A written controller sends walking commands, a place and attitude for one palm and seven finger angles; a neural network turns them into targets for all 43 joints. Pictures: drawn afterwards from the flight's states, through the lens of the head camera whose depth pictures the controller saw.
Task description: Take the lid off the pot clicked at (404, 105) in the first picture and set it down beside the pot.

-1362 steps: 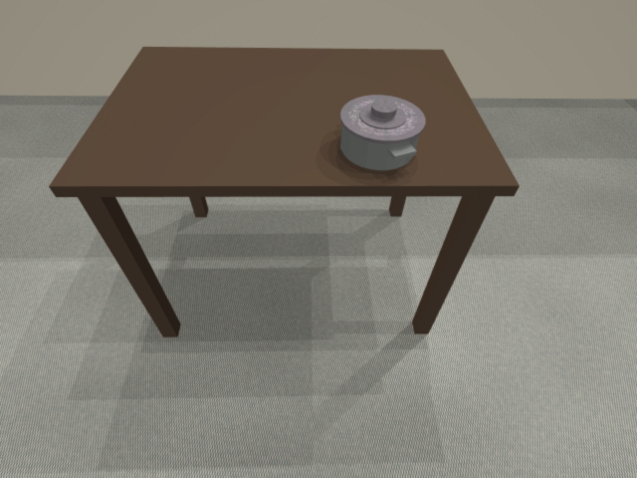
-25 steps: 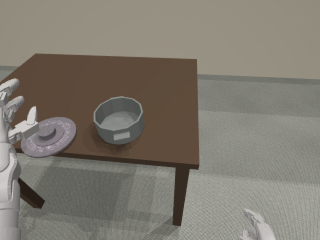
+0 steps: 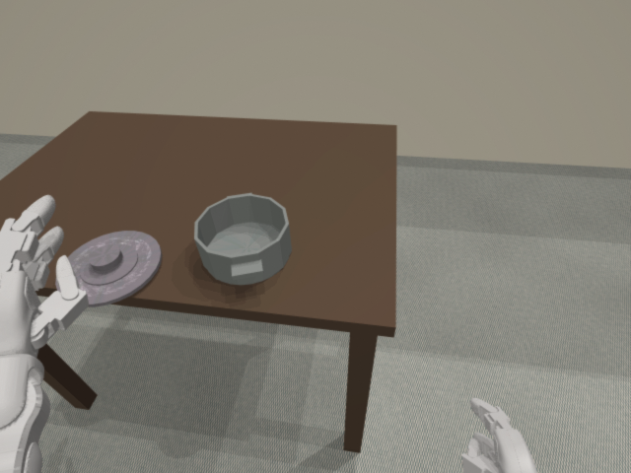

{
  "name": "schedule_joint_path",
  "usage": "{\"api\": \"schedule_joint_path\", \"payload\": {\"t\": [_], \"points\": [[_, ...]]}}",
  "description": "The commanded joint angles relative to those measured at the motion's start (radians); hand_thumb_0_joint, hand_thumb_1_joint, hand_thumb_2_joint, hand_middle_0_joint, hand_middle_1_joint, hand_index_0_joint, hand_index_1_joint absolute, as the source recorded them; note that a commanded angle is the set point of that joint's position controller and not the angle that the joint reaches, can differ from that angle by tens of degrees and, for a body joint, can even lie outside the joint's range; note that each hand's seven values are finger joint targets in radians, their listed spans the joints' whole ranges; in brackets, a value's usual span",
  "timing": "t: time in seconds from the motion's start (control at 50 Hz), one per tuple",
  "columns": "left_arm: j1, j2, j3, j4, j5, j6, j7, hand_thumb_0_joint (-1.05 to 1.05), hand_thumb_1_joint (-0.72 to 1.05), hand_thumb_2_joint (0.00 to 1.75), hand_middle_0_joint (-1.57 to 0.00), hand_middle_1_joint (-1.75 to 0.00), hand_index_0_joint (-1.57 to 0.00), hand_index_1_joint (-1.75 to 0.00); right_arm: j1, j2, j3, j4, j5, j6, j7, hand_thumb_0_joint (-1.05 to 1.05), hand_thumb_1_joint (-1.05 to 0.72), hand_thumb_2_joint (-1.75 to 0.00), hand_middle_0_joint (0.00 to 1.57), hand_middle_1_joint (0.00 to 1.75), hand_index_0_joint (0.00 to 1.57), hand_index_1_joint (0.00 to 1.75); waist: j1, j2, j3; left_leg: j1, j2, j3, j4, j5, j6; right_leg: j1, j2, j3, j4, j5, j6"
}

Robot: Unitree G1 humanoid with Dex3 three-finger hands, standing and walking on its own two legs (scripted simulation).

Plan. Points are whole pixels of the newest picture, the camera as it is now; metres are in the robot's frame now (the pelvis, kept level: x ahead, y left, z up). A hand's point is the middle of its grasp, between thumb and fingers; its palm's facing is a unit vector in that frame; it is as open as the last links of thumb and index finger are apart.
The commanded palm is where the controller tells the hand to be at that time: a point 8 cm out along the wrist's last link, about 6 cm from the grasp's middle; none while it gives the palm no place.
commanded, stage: draw the hand back to the body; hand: left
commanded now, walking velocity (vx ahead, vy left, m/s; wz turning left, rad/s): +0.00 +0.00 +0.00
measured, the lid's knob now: (106, 257) +0.46 +0.45 -0.03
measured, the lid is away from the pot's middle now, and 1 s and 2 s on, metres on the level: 0.26 0.26 0.26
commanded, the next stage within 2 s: step back with the hand held close in 0.46 s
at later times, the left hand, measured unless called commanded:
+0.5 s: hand (60, 355) +0.17 +0.26 +0.16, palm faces +0.39 -0.86 -0.33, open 7.4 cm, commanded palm +0.12 +0.30 +0.17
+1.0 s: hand (17, 378) +0.15 +0.30 +0.15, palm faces +0.26 -0.85 -0.46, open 7.4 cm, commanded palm +0.10 +0.34 +0.17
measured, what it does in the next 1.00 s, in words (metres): shifts its weight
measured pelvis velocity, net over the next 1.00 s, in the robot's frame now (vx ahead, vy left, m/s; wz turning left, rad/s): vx -0.04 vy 0.07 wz -0.01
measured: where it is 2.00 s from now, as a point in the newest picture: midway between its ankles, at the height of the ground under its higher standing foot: outside the picture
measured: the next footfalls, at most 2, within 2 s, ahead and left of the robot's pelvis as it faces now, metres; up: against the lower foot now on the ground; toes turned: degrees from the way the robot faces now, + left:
right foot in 1.72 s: -0.22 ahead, -0.03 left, +0.00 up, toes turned -6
left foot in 1.86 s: -0.09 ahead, +0.19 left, +0.00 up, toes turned -4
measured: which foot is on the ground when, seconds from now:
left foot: down 0.00-1.00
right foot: down 0.00-1.00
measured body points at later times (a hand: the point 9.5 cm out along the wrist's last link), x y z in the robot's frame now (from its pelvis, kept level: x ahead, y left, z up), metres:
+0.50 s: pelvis +0.00 +0.02 +0.00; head -0.04 +0.00 +0.45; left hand +0.15 +0.31 +0.18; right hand +0.20 -0.19 -0.08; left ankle +0.04 +0.12 -0.74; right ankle -0.05 -0.05 -0.74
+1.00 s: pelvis -0.04 +0.07 -0.01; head -0.03 +0.08 +0.44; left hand +0.13 +0.34 +0.17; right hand +0.13 -0.18 -0.08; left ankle +0.04 +0.12 -0.74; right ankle -0.05 -0.05 -0.74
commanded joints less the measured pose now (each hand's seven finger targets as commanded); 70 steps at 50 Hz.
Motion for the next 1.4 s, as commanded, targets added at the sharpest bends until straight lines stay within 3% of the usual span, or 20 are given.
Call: {"api": "schedule_joint_path", "payload": {"t": [0.0,0.08,0.28,0.38,0.44,0.54,0.56,0.58,0.62,0.7,0.82,0.88,0.94,1.02,1.08,1.16,1.26,1.32,1.36,1.38], "points": [[-0.094,0.217,0.086,-0.305,-0.004,-0.077,0.012,0.0,0.9,0.9,-0.2,-0.3,-0.2,-0.3,-0.163,-0.091,-0.032,-0.176,-0.005,-0.065,-0.012,0.0,-0.9,-0.9,0.2,0.3,0.2,0.3,0.009,0.021,-0.1,0.183,0.01,0.025,-0.008,0.153,0.048,-0.144,-0.116,0.036,-0.083,0.34,0.106],[-0.013,0.202,0.082,-0.33,-0.006,-0.08,0.01,0.0,0.9,0.9,-0.2,-0.3,-0.2,-0.3,-0.158,-0.089,-0.035,-0.179,-0.01,-0.064,-0.014,0.0,-0.9,-0.9,0.2,0.3,0.2,0.3,0.01,-0.019,-0.073,0.175,0.013,0.02,-0.021,0.136,0.048,-0.149,-0.111,0.027,-0.096,0.274,0.098],[0.203,0.15,0.037,-0.484,0.004,-0.08,0.009,0.0,0.9,0.9,-0.2,-0.3,-0.2,-0.3,-0.152,-0.078,-0.033,-0.198,-0.022,-0.074,-0.011,0.0,-0.9,-0.9,0.2,0.3,0.2,0.3,0.013,-0.005,-0.065,0.188,0.02,0.013,-0.017,0.156,0.045,-0.155,-0.107,0.024,-0.1,0.26,0.089],[0.163,0.147,0.043,-0.426,0.007,-0.071,0.021,0.0,0.9,0.9,-0.2,-0.3,-0.2,-0.3,-0.145,-0.073,-0.032,-0.18,-0.023,-0.069,-0.022,0.0,-0.9,-0.9,0.2,0.3,0.2,0.3,0.003,-0.022,0.008,0.171,0.023,0.003,-0.026,0.09,0.044,-0.201,-0.103,0.02,-0.125,0.154,0.084],[0.16,0.116,-0.001,-0.497,0.011,-0.078,0.013,0.0,0.9,0.9,-0.2,-0.3,-0.2,-0.3,-0.157,-0.074,-0.031,-0.197,-0.021,-0.077,-0.016,0.0,-0.9,-0.9,0.2,0.3,0.2,0.3,0.003,0.04,-0.024,0.193,0.021,-0.002,-0.028,0.088,0.043,-0.193,-0.103,0.016,-0.12,0.138,0.08],[0.206,0.151,0.04,-0.486,0.014,-0.074,0.023,0.0,0.9,0.9,-0.2,-0.3,-0.2,-0.3,-0.146,-0.076,-0.032,-0.193,-0.026,-0.078,-0.015,0.0,-0.9,-0.9,0.2,0.3,0.2,0.3,0.015,-0.018,-0.047,0.18,0.024,-0.012,-0.034,0.116,0.04,-0.164,-0.098,0.014,-0.108,0.171,0.077],[0.028,0.342,0.22,-0.646,0.038,-0.131,0.043,0.0,0.9,0.9,-0.2,-0.3,-0.2,-0.3,-0.139,-0.118,-0.049,-0.239,-0.015,-0.057,-0.005,0.0,-0.9,-0.9,0.2,0.3,0.2,0.3,0.003,-0.005,-0.01,0.12,0.037,-0.048,0.026,0.035,0.066,-0.268,-0.159,0.142,-0.142,0.224,0.104],[0.148,0.233,0.152,-0.513,0.035,-0.137,0.038,0.0,0.9,0.9,-0.2,-0.3,-0.2,-0.3,-0.117,-0.092,-0.048,-0.211,-0.029,-0.043,-0.006,0.0,-0.9,-0.9,0.2,0.3,0.2,0.3,-0.013,-0.065,0.005,0.089,0.033,-0.063,0.063,0.032,0.066,-0.276,-0.188,0.144,-0.136,0.232,0.094],[0.259,0.147,0.076,-0.439,0.043,-0.122,0.022,0.0,0.9,0.9,-0.2,-0.3,-0.2,-0.3,-0.095,-0.091,-0.053,-0.226,-0.023,-0.022,0.008,0.0,-0.9,-0.9,0.2,0.3,0.2,0.3,-0.018,-0.129,-0.007,0.081,0.037,-0.058,0.094,0.081,0.066,-0.288,-0.205,0.144,-0.116,0.298,0.12],[0.289,0.121,0.037,-0.477,0.051,-0.131,0.012,0.0,0.9,0.9,-0.2,-0.3,-0.2,-0.3,-0.071,-0.111,-0.069,-0.256,-0.01,-0.003,0.013,0.0,-0.9,-0.9,0.2,0.3,0.2,0.3,-0.033,-0.008,-0.086,0.092,0.07,-0.063,0.071,0.169,0.068,-0.266,-0.196,0.094,-0.033,0.319,0.125],[0.334,0.194,0.1,-0.593,0.051,-0.133,0.025,0.0,0.9,0.9,-0.2,-0.3,-0.2,-0.3,-0.055,-0.112,-0.077,-0.307,-0.005,0.022,0.002,0.0,-0.9,-0.9,0.2,0.3,0.2,0.3,-0.027,-0.026,-0.125,0.024,0.11,-0.101,0.033,0.234,0.07,-0.232,-0.162,0.054,0.058,0.265,0.107],[0.377,0.214,0.128,-0.646,0.05,-0.14,0.035,0.0,0.9,0.9,-0.2,-0.3,-0.2,-0.3,-0.048,-0.114,-0.076,-0.328,-0.006,0.022,-0.002,0.0,-0.9,-0.9,0.2,0.3,0.2,0.3,-0.021,0.058,-0.133,-0.059,0.139,-0.148,-0.031,0.148,0.073,-0.193,-0.133,0.029,0.125,0.158,0.096],[0.406,0.218,0.15,-0.665,0.053,-0.149,0.039,0.0,0.9,0.9,-0.2,-0.3,-0.2,-0.3,-0.041,-0.119,-0.078,-0.34,-0.013,0.01,-0.005,0.0,-0.9,-0.9,0.2,0.3,0.2,0.3,-0.02,0.138,-0.128,-0.187,0.174,-0.2,-0.124,-0.081,0.085,-0.135,-0.101,0.011,0.207,0.043,0.1],[0.422,0.186,0.155,-0.64,0.062,-0.16,0.039,0.0,0.9,0.9,-0.2,-0.3,-0.2,-0.3,-0.011,-0.118,-0.085,-0.342,-0.016,-0.016,-0.005,0.0,-0.9,-0.9,0.2,0.3,0.2,0.3,-0.028,0.122,-0.095,-0.366,0.2,-0.25,-0.218,-0.395,0.094,-0.066,-0.08,-0.002,0.281,-0.046,0.102],[0.417,0.17,0.145,-0.602,0.064,-0.163,0.04,0.0,0.9,0.9,-0.2,-0.3,-0.2,-0.3,0.004,-0.121,-0.087,-0.337,-0.014,-0.026,-0.005,0.0,-0.9,-0.9,0.2,0.3,0.2,0.3,-0.036,0.057,-0.071,-0.419,0.189,-0.238,-0.22,-0.48,0.079,-0.07,-0.087,-0.008,0.251,-0.08,0.092],[0.407,0.167,0.13,-0.594,0.064,-0.165,0.049,0.0,0.9,0.9,-0.2,-0.3,-0.2,-0.3,0.009,-0.114,-0.094,-0.324,-0.009,-0.031,-0.006,0.0,-0.9,-0.9,0.2,0.3,0.2,0.3,-0.043,-0.08,-0.097,-0.3,0.125,-0.158,-0.097,-0.414,0.048,-0.2,-0.145,0.034,0.117,-0.169,0.063],[0.35,0.157,0.086,-0.627,0.063,-0.178,0.073,0.0,0.9,0.9,-0.2,-0.3,-0.2,-0.3,0.022,-0.097,-0.096,-0.273,-0.016,-0.031,-0.002,0.0,-0.9,-0.9,0.2,0.3,0.2,0.3,-0.071,-0.169,-0.089,-0.054,0.041,-0.078,0.337,-0.197,0.016,-0.538,-0.359,0.217,-0.049,-0.115,-0.035],[0.315,0.17,0.09,-0.655,0.072,-0.185,0.082,0.0,0.9,0.9,-0.2,-0.3,-0.2,-0.3,0.013,-0.097,-0.09,-0.277,-0.011,-0.031,-0.006,0.0,-0.9,-0.9,0.2,0.3,0.2,0.3,-0.08,-0.113,-0.07,-0.089,0.064,-0.097,0.284,-0.146,0.022,-0.519,-0.338,0.159,0.055,0.037,-0.011],[0.3,0.196,0.109,-0.691,0.07,-0.195,0.084,0.0,0.9,0.9,-0.2,-0.3,-0.2,-0.3,-0.011,-0.107,-0.08,-0.288,-0.015,-0.038,-0.018,0.0,-0.9,-0.9,0.2,0.3,0.2,0.3,-0.068,0.05,-0.033,-0.157,0.146,-0.202,0.049,-0.202,0.046,-0.51,-0.201,0.049,0.192,-0.072,0.053],[0.308,0.194,0.115,-0.711,0.071,-0.203,0.082,0.0,0.9,0.9,-0.2,-0.3,-0.2,-0.3,-0.025,-0.115,-0.077,-0.299,-0.019,-0.051,-0.019,0.0,-0.9,-0.9,0.2,0.3,0.2,0.3,-0.054,0.201,-0.038,-0.249,0.235,-0.31,-0.149,-0.36,0.068,-0.423,-0.104,-0.011,0.34,-0.156,0.093]]}}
